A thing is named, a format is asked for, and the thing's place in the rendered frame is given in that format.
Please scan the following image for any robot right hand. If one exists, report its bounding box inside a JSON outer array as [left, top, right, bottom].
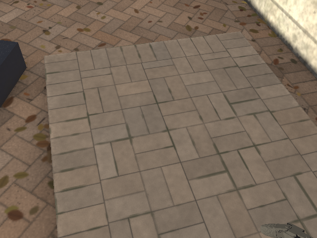
[[261, 222, 313, 238]]

